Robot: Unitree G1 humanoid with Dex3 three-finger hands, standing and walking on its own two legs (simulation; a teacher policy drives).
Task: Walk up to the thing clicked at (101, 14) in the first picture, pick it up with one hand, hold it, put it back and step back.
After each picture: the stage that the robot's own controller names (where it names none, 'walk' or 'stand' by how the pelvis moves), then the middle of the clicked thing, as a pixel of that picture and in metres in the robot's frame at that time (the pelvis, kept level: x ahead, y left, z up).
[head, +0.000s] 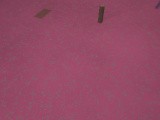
stand; (101, 13) +2.00 -0.28 -0.66
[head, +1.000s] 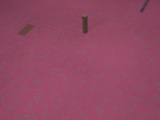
walk; (85, 23) +1.88 +0.08 -0.63
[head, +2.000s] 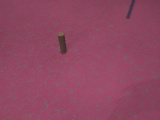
walk; (62, 43) +1.30 +0.26 -0.65
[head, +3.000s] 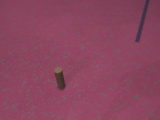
walk; (59, 78) +0.84 +0.25 -0.65
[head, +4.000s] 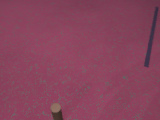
walk; (57, 115) +0.51 +0.19 -0.63
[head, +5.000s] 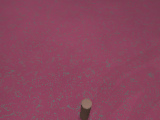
stand; (85, 110) +0.48 -0.04 -0.61
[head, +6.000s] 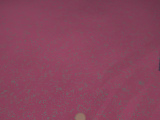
stand; out of the picture +0.45 +0.01 -0.65
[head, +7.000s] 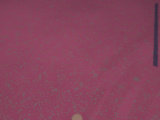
stand; out of the picture +0.44 +0.03 -0.65
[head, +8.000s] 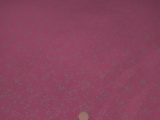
stand; out of the picture +0.46 -0.01 -0.66
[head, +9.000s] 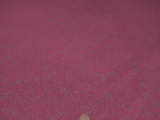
stand; out of the picture +0.45 -0.02 -0.66
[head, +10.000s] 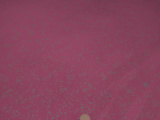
go down; out of the picture +0.45 -0.02 -0.66
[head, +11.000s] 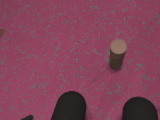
go down; (116, 56) +0.52 -0.07 -0.33
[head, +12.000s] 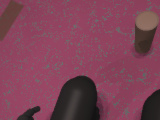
approach; (144, 36) +0.53 -0.11 -0.22
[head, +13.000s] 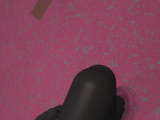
close in; out of the picture +0.54 -0.16 -0.17
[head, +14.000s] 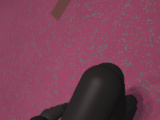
go down; out of the picture +0.54 -0.17 -0.18
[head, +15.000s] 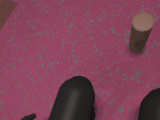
go down; (138, 36) +0.54 -0.11 -0.24
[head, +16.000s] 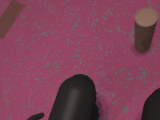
go down; (143, 33) +0.55 -0.12 -0.21
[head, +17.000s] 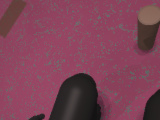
approach; (147, 31) +0.54 -0.12 -0.21
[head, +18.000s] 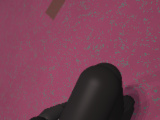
close in; out of the picture +0.53 -0.17 -0.18
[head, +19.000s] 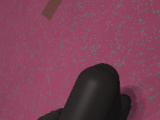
go down; out of the picture +0.54 -0.16 -0.18
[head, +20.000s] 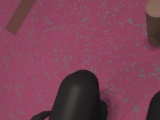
go down; (157, 25) +0.54 -0.14 -0.18
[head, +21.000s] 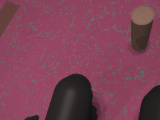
go down; (140, 32) +0.54 -0.12 -0.20
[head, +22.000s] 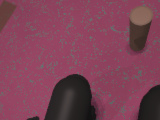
go down; (138, 32) +0.54 -0.12 -0.20
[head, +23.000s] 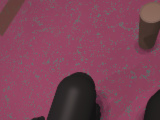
go down; (148, 30) +0.54 -0.13 -0.19
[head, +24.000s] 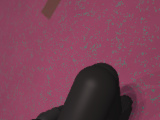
close in; out of the picture +0.53 -0.17 -0.18
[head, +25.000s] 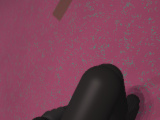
close in; out of the picture +0.54 -0.17 -0.20
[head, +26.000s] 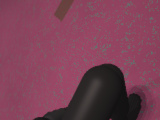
close in; out of the picture +0.54 -0.17 -0.20
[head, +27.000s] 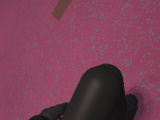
approach; out of the picture +0.54 -0.17 -0.19
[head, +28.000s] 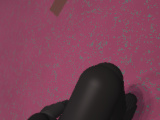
approach; out of the picture +0.53 -0.18 -0.18
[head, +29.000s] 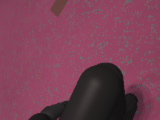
approach; out of the picture +0.53 -0.18 -0.18
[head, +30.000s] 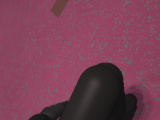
approach; out of the picture +0.53 -0.18 -0.18
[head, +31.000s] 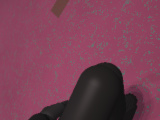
approach; out of the picture +0.53 -0.18 -0.18
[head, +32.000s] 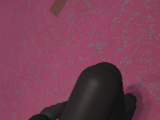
approach; out of the picture +0.53 -0.18 -0.18
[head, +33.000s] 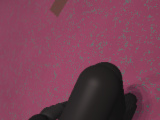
approach; out of the picture +0.53 -0.18 -0.18
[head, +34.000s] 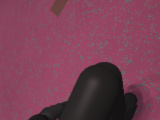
approach; out of the picture +0.53 -0.18 -0.18
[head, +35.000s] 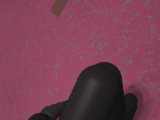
approach; out of the picture +0.53 -0.18 -0.18
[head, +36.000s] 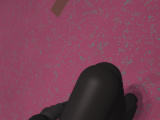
close; out of the picture +0.53 -0.18 -0.18
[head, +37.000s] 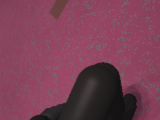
close; out of the picture +0.53 -0.18 -0.18
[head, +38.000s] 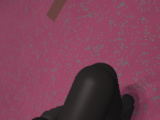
approach; out of the picture +0.53 -0.17 -0.18
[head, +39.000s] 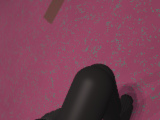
approach; out of the picture +0.53 -0.17 -0.19
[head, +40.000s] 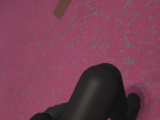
stand; out of the picture +0.53 -0.18 -0.20
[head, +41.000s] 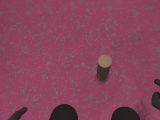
stand; (103, 69) +0.52 -0.06 -0.41
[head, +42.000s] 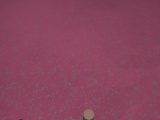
stand; out of the picture +0.46 -0.02 -0.59
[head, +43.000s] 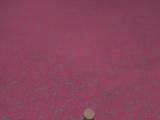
stand; out of the picture +0.46 -0.02 -0.59
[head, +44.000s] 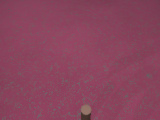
stand; (85, 116) +0.47 -0.01 -0.62
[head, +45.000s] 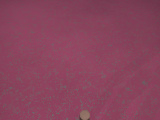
stand; out of the picture +0.48 -0.02 -0.65
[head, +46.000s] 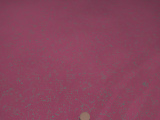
stand; out of the picture +0.47 -0.03 -0.66
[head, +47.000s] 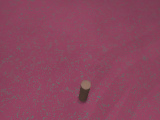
walk; (84, 91) +0.56 -0.05 -0.63
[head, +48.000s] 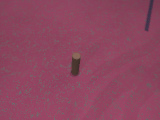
walk; (75, 64) +0.85 +0.02 -0.64
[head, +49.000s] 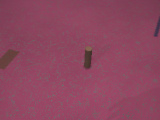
stand; (87, 57) +1.13 -0.03 -0.64
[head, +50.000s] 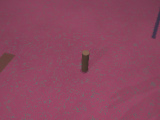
stand; (85, 61) +1.07 -0.02 -0.66
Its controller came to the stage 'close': yes
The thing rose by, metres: 0.00
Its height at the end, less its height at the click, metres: +0.00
